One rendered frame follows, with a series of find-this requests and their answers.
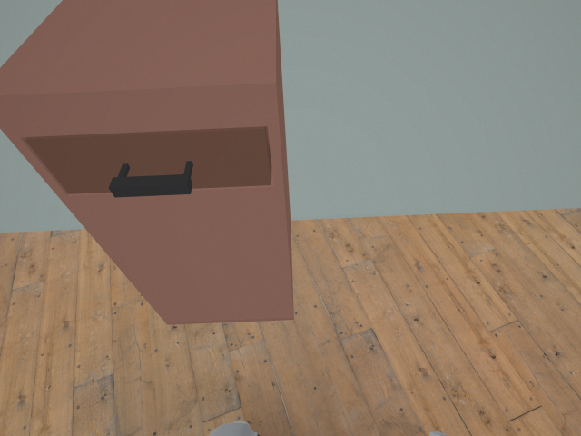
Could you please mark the handle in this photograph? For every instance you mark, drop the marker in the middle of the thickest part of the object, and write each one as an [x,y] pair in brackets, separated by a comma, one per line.
[123,186]

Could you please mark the cabinet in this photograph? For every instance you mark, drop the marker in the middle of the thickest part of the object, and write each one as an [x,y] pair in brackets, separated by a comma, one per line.
[129,66]

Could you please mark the drawer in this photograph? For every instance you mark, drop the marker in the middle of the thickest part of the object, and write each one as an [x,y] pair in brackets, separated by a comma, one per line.
[225,157]

